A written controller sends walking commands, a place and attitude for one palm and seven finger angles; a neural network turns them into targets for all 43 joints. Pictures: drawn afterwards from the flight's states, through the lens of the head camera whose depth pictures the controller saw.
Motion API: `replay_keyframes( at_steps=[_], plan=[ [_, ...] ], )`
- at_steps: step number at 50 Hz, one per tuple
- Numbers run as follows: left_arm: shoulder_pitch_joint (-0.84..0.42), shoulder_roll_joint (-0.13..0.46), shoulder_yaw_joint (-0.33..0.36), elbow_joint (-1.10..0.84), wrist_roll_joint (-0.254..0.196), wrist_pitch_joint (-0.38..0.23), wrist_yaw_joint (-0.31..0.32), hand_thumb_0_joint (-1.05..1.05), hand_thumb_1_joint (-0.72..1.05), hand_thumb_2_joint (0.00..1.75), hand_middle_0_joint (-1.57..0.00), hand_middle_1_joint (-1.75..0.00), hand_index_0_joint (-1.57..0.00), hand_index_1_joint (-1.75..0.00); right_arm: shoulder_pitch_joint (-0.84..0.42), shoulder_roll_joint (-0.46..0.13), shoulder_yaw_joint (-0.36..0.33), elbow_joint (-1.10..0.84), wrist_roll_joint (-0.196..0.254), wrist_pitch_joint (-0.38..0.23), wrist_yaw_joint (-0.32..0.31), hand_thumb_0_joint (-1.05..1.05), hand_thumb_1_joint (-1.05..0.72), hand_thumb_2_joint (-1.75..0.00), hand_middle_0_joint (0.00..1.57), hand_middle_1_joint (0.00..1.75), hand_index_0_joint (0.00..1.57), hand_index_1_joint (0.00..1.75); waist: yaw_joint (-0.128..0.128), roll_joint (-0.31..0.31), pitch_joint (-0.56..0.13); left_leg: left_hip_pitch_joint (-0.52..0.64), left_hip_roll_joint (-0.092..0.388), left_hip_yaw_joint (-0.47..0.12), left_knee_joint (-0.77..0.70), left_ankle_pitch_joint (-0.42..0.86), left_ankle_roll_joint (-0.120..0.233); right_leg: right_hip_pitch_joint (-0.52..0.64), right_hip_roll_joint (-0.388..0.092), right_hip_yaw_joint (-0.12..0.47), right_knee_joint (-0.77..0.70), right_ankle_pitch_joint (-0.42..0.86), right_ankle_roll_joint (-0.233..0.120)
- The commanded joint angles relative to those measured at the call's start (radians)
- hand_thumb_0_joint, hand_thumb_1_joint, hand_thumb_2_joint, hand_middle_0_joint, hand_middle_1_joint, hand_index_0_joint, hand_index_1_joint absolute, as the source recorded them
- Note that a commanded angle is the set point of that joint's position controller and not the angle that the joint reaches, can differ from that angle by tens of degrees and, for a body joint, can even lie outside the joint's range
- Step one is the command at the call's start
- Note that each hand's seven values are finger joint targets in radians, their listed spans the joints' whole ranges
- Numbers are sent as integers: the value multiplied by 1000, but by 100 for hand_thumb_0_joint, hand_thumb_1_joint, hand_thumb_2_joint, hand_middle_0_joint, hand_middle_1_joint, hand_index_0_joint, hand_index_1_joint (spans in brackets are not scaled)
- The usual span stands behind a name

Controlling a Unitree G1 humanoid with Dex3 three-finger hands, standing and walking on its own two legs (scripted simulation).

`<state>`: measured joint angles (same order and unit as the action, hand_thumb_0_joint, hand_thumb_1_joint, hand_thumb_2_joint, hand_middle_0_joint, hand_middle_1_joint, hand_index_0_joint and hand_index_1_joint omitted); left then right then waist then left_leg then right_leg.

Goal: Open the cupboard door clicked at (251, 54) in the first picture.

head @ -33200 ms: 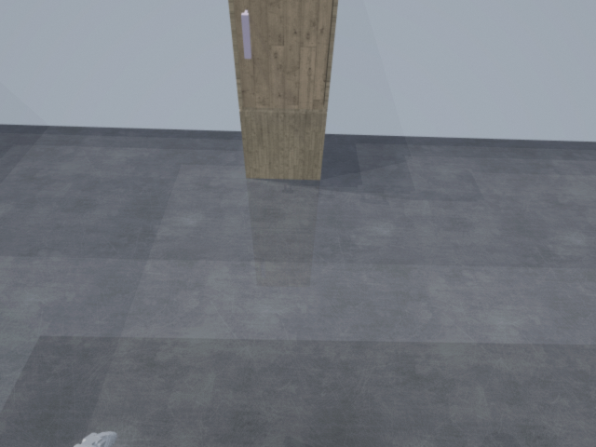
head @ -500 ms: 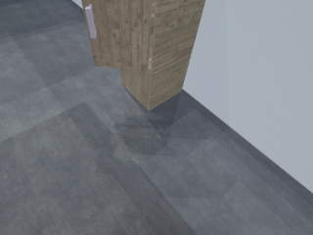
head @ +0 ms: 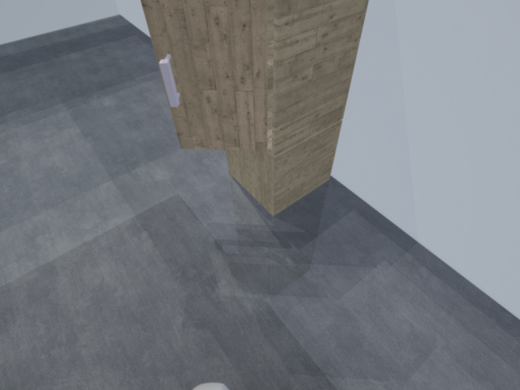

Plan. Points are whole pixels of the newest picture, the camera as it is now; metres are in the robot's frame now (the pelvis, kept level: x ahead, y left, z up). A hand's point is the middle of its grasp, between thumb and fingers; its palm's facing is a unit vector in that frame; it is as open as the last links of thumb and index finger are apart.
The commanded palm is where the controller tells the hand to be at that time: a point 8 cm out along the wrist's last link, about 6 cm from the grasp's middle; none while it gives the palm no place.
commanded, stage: take the last steps up to it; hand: left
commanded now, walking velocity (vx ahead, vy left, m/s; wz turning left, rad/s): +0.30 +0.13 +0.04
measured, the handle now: (171, 80) +0.98 +0.32 -0.04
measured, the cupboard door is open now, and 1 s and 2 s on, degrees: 48 48 48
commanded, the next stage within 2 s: come to a stop and stand still in 0.94 s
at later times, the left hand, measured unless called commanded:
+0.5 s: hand (115, 371) +0.19 +0.28 -0.17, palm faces +0.08 -0.98 -0.16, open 7.4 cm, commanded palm none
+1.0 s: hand (146, 269) +0.39 +0.28 -0.17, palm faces +0.04 -0.98 -0.20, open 7.1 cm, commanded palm none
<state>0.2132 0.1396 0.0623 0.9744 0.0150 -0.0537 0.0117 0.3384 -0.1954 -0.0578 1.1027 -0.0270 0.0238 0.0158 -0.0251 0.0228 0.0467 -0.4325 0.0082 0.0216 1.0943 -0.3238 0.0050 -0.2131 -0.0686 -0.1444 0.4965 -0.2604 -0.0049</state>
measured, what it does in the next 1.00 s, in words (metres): walks ahead: left foot, then right foot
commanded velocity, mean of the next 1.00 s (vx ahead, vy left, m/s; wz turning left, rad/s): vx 0.26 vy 0.05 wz -0.04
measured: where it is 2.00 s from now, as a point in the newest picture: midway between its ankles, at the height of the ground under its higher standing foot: (248, 348)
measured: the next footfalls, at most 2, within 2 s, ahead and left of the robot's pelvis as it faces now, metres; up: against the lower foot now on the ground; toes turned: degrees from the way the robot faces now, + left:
left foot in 0.26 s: +0.21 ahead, +0.19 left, +0.00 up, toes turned +10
right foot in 0.76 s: +0.35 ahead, -0.02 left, +0.00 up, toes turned -8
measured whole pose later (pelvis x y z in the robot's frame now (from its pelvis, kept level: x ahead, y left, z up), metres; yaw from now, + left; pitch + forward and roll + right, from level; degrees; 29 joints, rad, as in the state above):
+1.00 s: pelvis +0.35 +0.09 +0.00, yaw -1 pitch +0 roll +0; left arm 0.24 0.18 0.07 1.05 0.02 -0.06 0.01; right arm 0.25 -0.15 -0.04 1.08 -0.02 -0.02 0.00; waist -0.01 -0.01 0.06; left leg -0.44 0.07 0.07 0.77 -0.31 -0.03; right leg -0.14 -0.03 -0.13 0.40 -0.26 -0.02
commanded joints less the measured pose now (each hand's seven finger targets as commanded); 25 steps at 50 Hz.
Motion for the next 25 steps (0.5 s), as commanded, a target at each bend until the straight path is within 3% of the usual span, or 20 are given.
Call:
replay_keyframes(
  at_steps=[1, 4, 8, 10, 11, 12, 13, 14, 15, 16, 17, 18, 20, 21, 25],
  plan=[
    [106, 139, 22, 7, 11, -24, 3, 0, 90, 90, -20, -30, -20, -30, -25, -6, -10, -79, -3, -21, 15, 0, -90, -90, 20, 30, 20, 30, 29, -143, 37, -131, 94, 3, -85, 120, -42, 15, -262, 156, -355, 5, -94],
    [135, 166, 19, 39, 11, -29, -4, 0, 90, 90, -20, -30, -20, -30, -87, 6, -5, -107, 0, -27, 25, 0, -90, -90, 20, 30, 20, 30, 47, -150, 51, -116, 85, 47, -255, 150, -50, 44, -251, 101, -347, 66, -97],
    [147, 201, 24, 68, 18, -21, -5, 0, 90, 90, -20, -30, -20, -30, -157, -10, 0, -146, 4, -53, 33, 0, -90, -90, 20, 30, 20, 30, 63, -196, 43, -21, 56, 81, -456, 117, -33, 77, -264, 85, -278, 97, -94],
    [145, 204, 28, 78, 17, -10, -6, 0, 90, 90, -20, -30, -20, -30, -128, -28, -3, -139, 4, -61, 29, 0, -90, -90, 20, 30, 20, 30, 41, -178, 30, 124, 28, 113, -545, 120, -23, 21, -249, 73, -212, 62, -76],
    [131, 197, 29, 75, 15, -3, -5, 0, 90, 90, -20, -30, -20, -30, -53, -54, -8, -115, 2, -69, 22, 0, -90, -90, 20, 30, 20, 30, -2, -135, 12, 264, 10, 129, -609, 122, -20, -42, -218, 41, -123, 60, -61],
    [135, 169, 21, 67, 13, 4, -10, 0, 90, 90, -20, -30, -20, -30, 72, -123, -23, -76, -1, -74, 11, 0, -90, -90, 20, 30, 20, 30, -54, 3, -61, 444, 55, 75, -640, 74, -2, -117, -161, -10, 82, 35, -36],
    [163, 101, 13, 46, 3, 8, -14, 0, 90, 90, -20, -30, -20, -30, 192, -236, -53, -55, -16, -79, -6, 0, -90, -90, 20, 30, 20, 30, -92, 265, -137, 590, 296, -267, -720, 40, 85, -313, -21, -76, 380, -247, 9],
    [94, 93, 2, 4, 5, 4, -11, 0, 90, 90, -20, -30, -20, -30, 251, -269, -53, -45, -13, -68, -22, 0, -90, -90, 20, 30, 20, 30, -114, 279, -142, 583, 396, -417, -828, 33, 165, -421, 21, 17, 600, -375, -7],
    [37, 95, -4, -7, 6, 6, -6, 0, 90, 90, -20, -30, -20, -30, 192, -245, -46, -52, -9, -68, -32, 0, -90, -90, 20, 30, 20, 30, -93, 229, -129, 507, 412, -424, -849, -25, 187, -467, -21, 88, 748, -318, -22],
    [13, 95, 0, 0, 4, 7, -10, 0, 90, 90, -20, -30, -20, -30, 107, -203, -35, -80, -4, -69, -36, 0, -90, -90, 20, 30, 20, 30, -65, 192, -75, 406, 392, -372, -869, -56, 192, -484, -51, 122, 791, -228, -25],
    [28, 97, 4, 18, 8, 11, -17, 0, 90, 90, -20, -30, -20, -30, 37, -151, -19, -100, -3, -74, -37, 0, -90, -90, 20, 30, 20, 30, -30, 133, -22, 324, 353, -281, -888, -45, 170, -455, -74, 132, 774, -151, -23],
    [61, 84, 4, 33, 13, 14, -22, 0, 90, 90, -20, -30, -20, -30, 5, -115, -9, -107, -4, -84, -39, 0, -90, -90, 20, 30, 20, 30, -3, 101, -10, 285, 323, -216, -898, 13, 155, -418, -79, 126, 736, -113, -17],
    [98, 68, 1, 52, 14, 24, -25, 0, 90, 90, -20, -30, -20, -30, -5, -95, -2, -97, 0, -98, -41, 0, -90, -90, 20, 30, 20, 30, 27, 80, -28, 278, 290, -123, -906, 150, 150, -368, -73, 113, 663, -67, -7],
    [107, 65, 1, 50, 13, 31, -24, 0, 90, 90, -20, -30, -20, -30, -8, -91, 0, -96, 2, -100, -41, 0, -90, -90, 20, 30, 20, 30, 36, 73, -26, 273, 287, -97, -921, 166, 157, -362, -71, 113, 636, -46, -3],
    [35, 63, 4, 11, 14, 39, -28, 0, 90, 90, -20, -30, -20, -30, 15, -76, -3, -80, 2, -100, -38, 0, -90, -90, 20, 30, 20, 30, 35, 47, 32, 275, 277, -54, -966, 161, 174, -365, -70, 101, 465, 32, 6]
  ],
)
